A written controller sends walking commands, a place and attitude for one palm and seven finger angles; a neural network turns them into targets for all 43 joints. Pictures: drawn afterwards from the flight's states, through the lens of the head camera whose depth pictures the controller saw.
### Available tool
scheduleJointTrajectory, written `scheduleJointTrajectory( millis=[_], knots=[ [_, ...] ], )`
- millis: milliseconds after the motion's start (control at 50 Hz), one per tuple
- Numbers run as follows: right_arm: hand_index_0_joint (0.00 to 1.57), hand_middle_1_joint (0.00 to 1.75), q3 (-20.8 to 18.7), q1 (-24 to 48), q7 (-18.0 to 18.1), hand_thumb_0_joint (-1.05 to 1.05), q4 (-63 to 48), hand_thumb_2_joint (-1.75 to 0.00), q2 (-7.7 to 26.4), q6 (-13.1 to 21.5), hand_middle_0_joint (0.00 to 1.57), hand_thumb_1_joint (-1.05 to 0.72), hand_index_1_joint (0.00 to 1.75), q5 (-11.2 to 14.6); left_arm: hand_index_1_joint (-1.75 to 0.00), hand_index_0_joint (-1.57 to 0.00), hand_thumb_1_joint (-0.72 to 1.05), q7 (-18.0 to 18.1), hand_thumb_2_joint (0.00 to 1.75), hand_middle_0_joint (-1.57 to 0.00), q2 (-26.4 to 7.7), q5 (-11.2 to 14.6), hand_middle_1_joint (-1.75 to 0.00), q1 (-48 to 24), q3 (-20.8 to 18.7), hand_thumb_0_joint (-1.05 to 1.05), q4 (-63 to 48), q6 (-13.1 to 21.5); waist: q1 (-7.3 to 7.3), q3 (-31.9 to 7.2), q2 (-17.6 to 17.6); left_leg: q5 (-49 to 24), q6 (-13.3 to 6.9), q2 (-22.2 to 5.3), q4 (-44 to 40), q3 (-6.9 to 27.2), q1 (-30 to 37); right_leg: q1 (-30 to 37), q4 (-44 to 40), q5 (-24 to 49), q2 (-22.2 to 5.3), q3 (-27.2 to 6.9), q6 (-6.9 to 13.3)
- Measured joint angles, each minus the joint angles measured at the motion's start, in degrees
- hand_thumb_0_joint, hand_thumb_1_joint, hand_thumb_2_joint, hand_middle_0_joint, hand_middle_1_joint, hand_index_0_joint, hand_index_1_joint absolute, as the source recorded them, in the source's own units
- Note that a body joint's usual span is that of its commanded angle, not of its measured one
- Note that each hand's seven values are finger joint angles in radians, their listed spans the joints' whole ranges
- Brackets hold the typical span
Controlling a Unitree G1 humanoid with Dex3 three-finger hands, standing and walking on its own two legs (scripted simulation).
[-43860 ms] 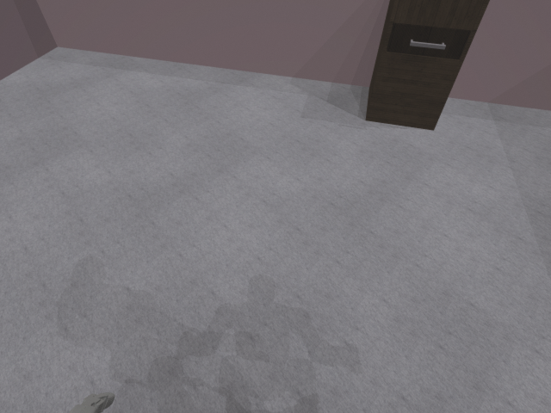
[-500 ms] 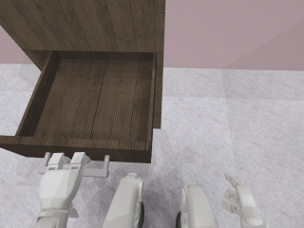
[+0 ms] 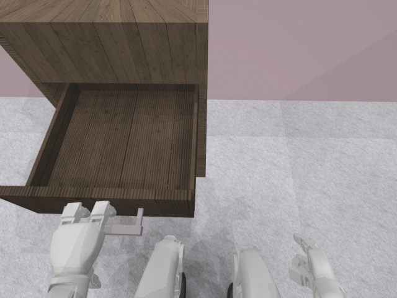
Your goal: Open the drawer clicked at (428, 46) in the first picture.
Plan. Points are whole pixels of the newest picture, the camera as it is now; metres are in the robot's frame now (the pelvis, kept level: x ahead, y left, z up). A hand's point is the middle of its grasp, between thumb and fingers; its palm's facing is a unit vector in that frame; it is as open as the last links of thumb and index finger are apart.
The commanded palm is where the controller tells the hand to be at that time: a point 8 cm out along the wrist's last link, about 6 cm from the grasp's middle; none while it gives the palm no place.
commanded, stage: lift the hand off the handle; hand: left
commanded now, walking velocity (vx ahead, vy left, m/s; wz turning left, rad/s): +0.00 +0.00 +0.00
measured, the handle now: (101, 220) +0.26 +0.24 -0.07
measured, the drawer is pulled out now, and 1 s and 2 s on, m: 0.29 0.29 0.29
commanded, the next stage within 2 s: draw the hand back to the body in 1.90 s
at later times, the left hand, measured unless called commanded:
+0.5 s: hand (83, 242) +0.21 +0.24 -0.03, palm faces -0.07 -0.08 -0.99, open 13.5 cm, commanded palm +0.21 +0.23 +0.03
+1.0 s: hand (73, 236) +0.22 +0.25 +0.01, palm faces -0.06 -0.09 -0.99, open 13.5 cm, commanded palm +0.21 +0.23 +0.07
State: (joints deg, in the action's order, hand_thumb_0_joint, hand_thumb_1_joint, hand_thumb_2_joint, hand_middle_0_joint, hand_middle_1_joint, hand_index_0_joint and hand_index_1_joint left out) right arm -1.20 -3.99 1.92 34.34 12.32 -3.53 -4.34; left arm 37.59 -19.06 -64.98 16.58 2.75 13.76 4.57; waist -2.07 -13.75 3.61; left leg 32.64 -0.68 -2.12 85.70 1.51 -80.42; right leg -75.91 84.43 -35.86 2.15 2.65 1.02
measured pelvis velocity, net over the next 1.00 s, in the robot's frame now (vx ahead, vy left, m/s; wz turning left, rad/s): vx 0.03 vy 0.01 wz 0.01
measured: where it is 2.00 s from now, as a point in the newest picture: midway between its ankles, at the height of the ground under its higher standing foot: outside the picture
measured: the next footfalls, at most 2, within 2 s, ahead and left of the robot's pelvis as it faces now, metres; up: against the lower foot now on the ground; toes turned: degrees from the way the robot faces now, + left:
none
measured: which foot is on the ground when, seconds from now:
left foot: down 0.00-1.00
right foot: down 0.00-1.00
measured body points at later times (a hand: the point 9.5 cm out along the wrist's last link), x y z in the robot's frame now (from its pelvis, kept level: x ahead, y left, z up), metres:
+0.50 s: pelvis +0.01 +0.00 +0.03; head +0.12 +0.00 +0.47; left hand +0.21 +0.25 +0.03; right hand +0.22 -0.22 -0.09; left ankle +0.06 +0.11 -0.57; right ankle +0.03 -0.12 -0.57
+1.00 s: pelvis +0.03 +0.01 +0.06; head +0.11 +0.00 +0.50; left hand +0.22 +0.25 +0.07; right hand +0.22 -0.22 -0.05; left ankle +0.06 +0.11 -0.57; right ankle +0.03 -0.12 -0.57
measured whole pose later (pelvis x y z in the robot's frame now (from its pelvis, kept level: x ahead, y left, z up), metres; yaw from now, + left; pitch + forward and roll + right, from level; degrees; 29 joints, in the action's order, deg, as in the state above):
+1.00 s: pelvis +0.03 +0.01 +0.06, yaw +0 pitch +21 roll -3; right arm -1.3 -7.2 0.7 31.1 13.0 -4.9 -4.0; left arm 34.8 -19.0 -62.9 23.0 2.9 7.8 3.3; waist -1.4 -12.4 3.7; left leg 30.7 -1.2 -1.8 72.7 0.6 -63.5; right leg -59.0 70.6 -33.1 2.0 1.6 0.4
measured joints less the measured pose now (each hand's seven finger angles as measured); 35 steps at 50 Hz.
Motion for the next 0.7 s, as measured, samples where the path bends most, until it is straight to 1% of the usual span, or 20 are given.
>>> scheduleJointTrajectory(
  millis=[140,260,380,460,580,700],
  knots=[
    [0.2,0.3,-0.45,-0.4,-0.03,0.01,-0.54,-0.9,0.57,0.04,0.21,-0.91,0.3,-0.02,-1.21,-0.36,-0.48,-0.39,0.3,-0.32,0.3,0.43,-1.2,0.81,-0.16,0.0,-0.56,0.01,0.23,0.27,-0.1,-0.29,-0.07,0.05,-1.74,-0.13,2.2,2.18,-1.82,0.38,-0.02,-0.15,-0.08],
    [0.2,0.3,-0.42,-0.35,-0.1,0.01,-0.79,-0.9,0.68,-0.12,0.21,-0.91,0.3,-0.05,-1.21,-0.37,-0.48,-0.52,0.3,-0.32,0.0,0.18,-1.2,1.06,-0.2,0.0,-0.51,0.18,0.23,0.51,-0.09,-0.57,-0.1,0.12,-3.17,-0.15,3.87,3.9,-3.35,0.72,-0.07,-0.18,-0.13],
    [0.2,0.3,-0.3,-0.58,-0.26,0.01,-1.31,-0.9,0.45,-0.24,0.21,-0.91,0.3,0.01,-1.21,-0.37,-0.48,-0.99,0.3,-0.32,0.23,0.83,-1.2,2.02,-0.01,0.0,-1.75,-0.15,0.14,0.7,0.05,-0.85,-0.21,0.21,-4.78,-0.32,5.82,5.83,-5.01,1.08,-0.15,-0.36,-0.26],
    [0.2,0.3,-0.11,-0.89,-0.4,0.01,-1.58,-0.9,0.29,-0.49,0.21,-0.91,0.3,0.05,-1.21,-0.37,-0.48,-1.03,0.3,-0.32,0.35,0.83,-1.2,2.63,0.06,0.0,-2.57,-0.4,0.03,0.73,0.04,-1.05,-0.26,0.28,-5.97,-0.44,7.36,7.34,-6.21,1.31,-0.21,-0.49,-0.32],
    [0.2,0.3,0.08,-1.27,-0.68,0.01,-2.02,-0.9,0.28,-0.72,0.21,-0.91,0.3,0.2,-1.21,-0.37,-0.48,-1.71,0.3,-0.32,0.62,0.93,-1.2,2.81,0.76,0.0,-2.48,-1.28,0.06,0.89,0.21,-1.38,-0.32,0.4,-7.59,-0.46,9.39,9.42,-7.93,1.69,-0.3,-0.52,-0.39],
    [0.2,0.3,0.12,-1.9,-0.73,0.01,-2.43,-0.9,0.29,-0.82,0.21,-0.91,0.3,0.3,-1.22,-0.37,-0.48,-2.19,0.3,-0.32,0.65,1.25,-1.2,3.88,0.89,0.0,-3.54,-1.41,0.25,1.04,0.12,-1.59,-0.36,0.38,-9.28,-0.61,11.7,11.69,-9.71,2.03,-0.26,-0.69,-0.45]
  ],
)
